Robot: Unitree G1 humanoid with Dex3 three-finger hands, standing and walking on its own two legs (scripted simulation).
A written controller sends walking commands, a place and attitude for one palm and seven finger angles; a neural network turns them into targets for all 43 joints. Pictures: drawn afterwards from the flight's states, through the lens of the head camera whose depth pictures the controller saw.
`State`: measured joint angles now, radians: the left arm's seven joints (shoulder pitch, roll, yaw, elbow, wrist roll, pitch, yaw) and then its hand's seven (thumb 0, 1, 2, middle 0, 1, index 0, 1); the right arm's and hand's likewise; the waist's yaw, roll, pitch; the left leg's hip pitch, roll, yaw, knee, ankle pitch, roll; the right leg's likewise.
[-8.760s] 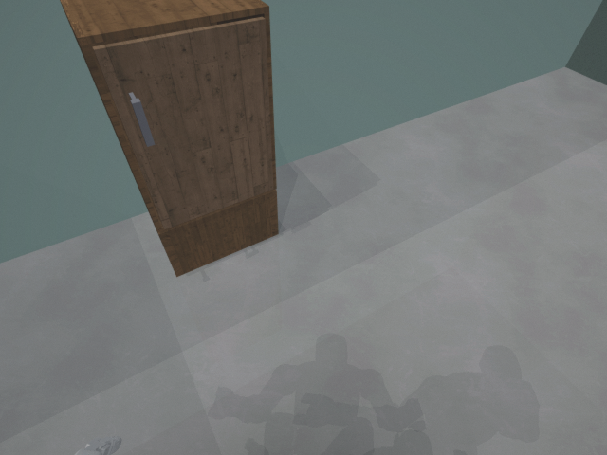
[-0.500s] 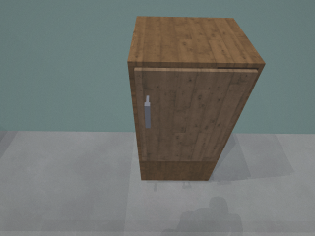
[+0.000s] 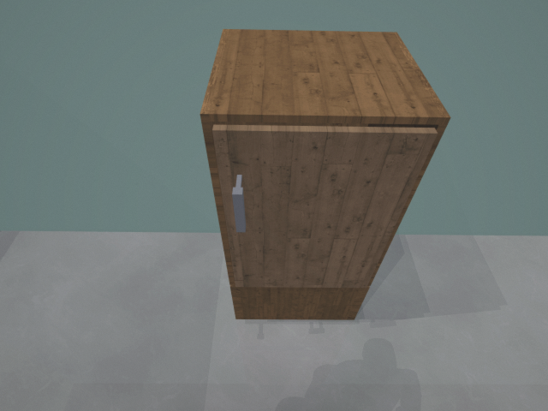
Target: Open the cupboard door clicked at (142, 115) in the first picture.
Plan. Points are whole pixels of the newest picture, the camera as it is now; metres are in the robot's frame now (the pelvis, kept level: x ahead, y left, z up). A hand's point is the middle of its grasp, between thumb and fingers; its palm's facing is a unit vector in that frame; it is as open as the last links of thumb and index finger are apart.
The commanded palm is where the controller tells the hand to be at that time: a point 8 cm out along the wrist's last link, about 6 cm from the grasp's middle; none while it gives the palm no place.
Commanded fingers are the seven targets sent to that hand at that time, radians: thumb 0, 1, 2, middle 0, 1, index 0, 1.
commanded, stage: come to a stop and stand still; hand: left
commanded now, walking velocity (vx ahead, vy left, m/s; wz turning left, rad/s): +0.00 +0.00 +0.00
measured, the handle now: (240, 203) +0.53 +0.11 -0.05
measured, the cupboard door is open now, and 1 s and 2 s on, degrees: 0 0 0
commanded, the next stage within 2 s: look again from close up in 0.88 s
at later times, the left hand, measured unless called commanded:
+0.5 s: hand out of the picture -0.01 +0.13 -0.17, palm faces +0.02 -0.98 -0.18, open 7.3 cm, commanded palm none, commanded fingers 0.00 0.90 0.90 -0.20 -0.30 -0.20 -0.30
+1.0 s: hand out of the picture +0.00 +0.12 -0.17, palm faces +0.03 -0.98 -0.19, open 7.3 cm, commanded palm none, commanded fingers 0.00 0.90 0.90 -0.20 -0.30 -0.20 -0.30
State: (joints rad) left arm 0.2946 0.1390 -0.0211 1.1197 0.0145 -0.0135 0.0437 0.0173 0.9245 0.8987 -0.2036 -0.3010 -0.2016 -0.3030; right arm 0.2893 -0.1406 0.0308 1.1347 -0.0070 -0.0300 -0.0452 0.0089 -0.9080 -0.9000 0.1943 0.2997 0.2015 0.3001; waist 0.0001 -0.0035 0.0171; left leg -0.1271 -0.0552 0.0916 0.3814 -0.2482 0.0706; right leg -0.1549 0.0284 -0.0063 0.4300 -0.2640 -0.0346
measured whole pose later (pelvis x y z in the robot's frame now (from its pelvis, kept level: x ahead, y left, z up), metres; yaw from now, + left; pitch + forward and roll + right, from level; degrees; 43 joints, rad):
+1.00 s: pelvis +0.01 -0.04 +0.00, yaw +0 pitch -1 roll +1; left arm 0.33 0.12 -0.02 1.11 0.01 -0.03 0.05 0.01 0.91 0.90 -0.20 -0.30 -0.20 -0.30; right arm 0.30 -0.13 0.03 1.15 -0.01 -0.02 -0.05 0.01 -0.90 -0.90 0.19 0.30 0.20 0.30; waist 0.01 0.00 0.01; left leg -0.10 0.00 0.07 0.38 -0.26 0.01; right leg -0.11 0.08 -0.02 0.38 -0.26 -0.10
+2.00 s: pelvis -0.04 -0.03 -0.08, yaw +2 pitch +12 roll +2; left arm 0.33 0.12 0.04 0.24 -0.19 -0.52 -0.26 0.01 0.62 0.77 -0.23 -0.49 -0.22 -0.49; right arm 0.13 -0.30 -0.06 0.50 0.01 -0.20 0.00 0.01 -0.90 -0.90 0.19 0.30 0.20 0.30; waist 0.01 -0.07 -0.16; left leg -0.77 -0.03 0.06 1.05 -0.49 0.03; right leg -0.79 0.03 -0.06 1.07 -0.50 -0.09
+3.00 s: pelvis -0.04 +0.01 -0.08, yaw +3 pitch +16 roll -4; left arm 0.08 0.36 0.32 0.31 -0.32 -0.35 -0.40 -0.01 -0.47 0.31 -0.30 -1.18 -0.30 -1.18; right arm 0.22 -0.26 0.06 0.53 0.03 -0.17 -0.05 0.01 -0.90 -0.90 0.20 0.30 0.21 0.30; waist 0.01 0.03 -0.13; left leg -0.89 -0.03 0.01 1.11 -0.50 0.08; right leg -0.83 0.03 -0.11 1.03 -0.48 -0.03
